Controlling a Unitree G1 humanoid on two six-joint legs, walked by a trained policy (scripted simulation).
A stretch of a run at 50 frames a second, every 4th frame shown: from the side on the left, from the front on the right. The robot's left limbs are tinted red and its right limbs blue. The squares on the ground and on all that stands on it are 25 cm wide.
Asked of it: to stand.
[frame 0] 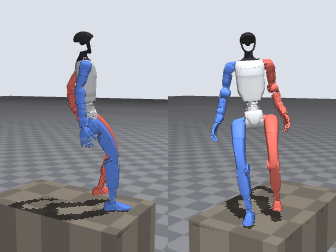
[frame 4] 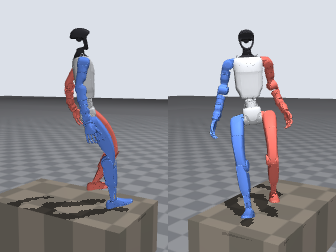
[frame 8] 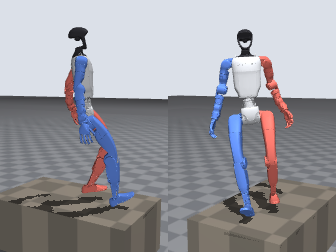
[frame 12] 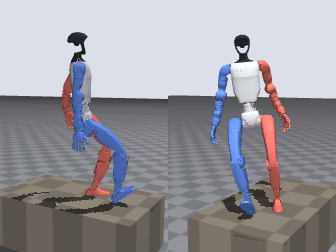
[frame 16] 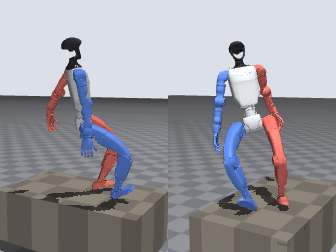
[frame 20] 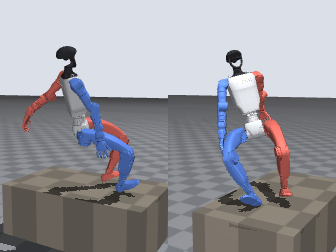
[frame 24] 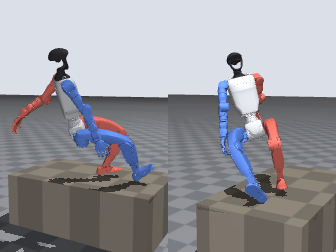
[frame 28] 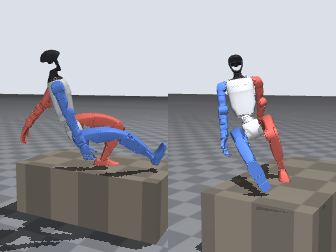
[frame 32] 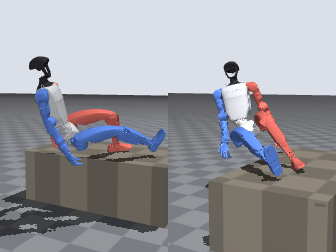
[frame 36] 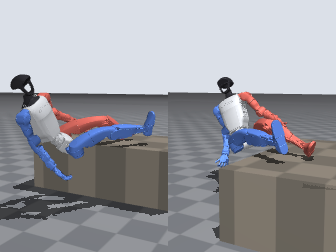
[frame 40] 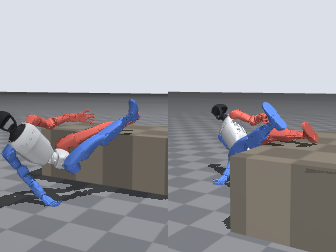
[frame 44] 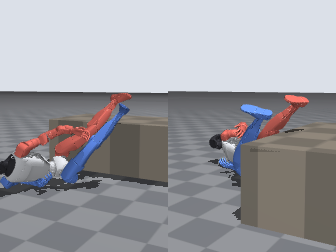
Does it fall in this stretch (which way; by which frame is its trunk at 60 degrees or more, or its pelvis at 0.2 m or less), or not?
yes: goes over backward and to its right; its trunk at 60 degrees or more by frame 44
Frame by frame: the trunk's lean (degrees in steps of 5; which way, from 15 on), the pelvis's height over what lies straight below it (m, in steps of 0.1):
0: 5, 0.8
4: 5, 0.8
8: 5, 0.8
12: 10, 0.7
16: 15 backward and to its right, 0.6
20: 20 backward and to its right, 0.6
24: 20 backward and to its right, 0.5
28: 20 backward and to its right, 0.8
32: 20 backward and to its right, 0.7
36: 30 backward and to its right, 0.5
40: 50 backward and to its right, 0.3
44: 75 backward and to its right, 0.1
